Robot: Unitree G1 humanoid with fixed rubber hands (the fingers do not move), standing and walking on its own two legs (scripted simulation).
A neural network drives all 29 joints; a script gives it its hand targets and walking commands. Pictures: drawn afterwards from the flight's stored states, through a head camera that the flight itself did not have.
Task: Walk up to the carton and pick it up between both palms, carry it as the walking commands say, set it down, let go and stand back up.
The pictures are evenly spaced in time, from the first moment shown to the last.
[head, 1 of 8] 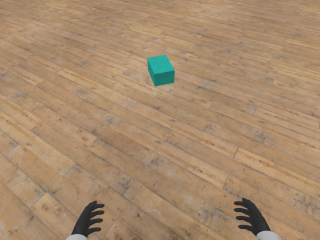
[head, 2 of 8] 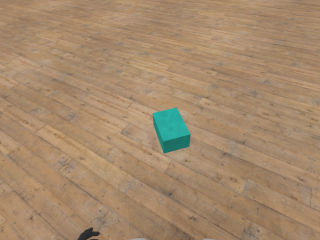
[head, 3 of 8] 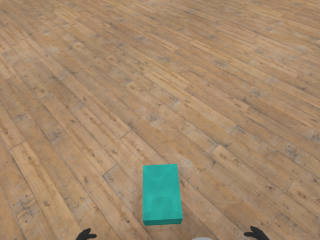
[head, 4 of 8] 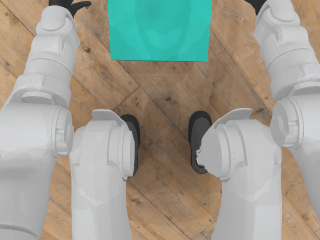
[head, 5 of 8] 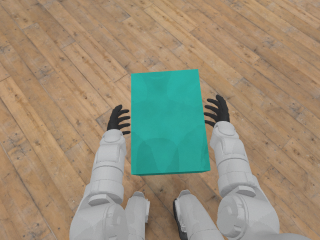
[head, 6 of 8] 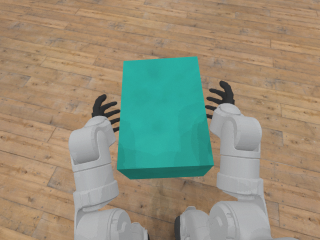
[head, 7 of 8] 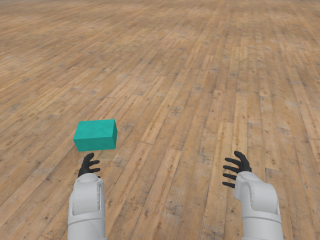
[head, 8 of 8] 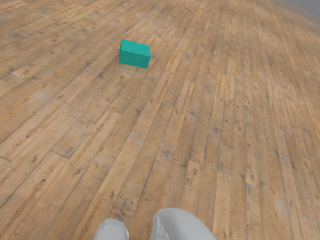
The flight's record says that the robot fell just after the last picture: yes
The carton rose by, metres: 0.75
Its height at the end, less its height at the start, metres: +0.00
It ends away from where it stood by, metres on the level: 0.88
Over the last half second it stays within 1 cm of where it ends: yes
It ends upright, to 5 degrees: no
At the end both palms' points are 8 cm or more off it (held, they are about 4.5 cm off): yes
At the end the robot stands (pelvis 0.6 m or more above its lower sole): yes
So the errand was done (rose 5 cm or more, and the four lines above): no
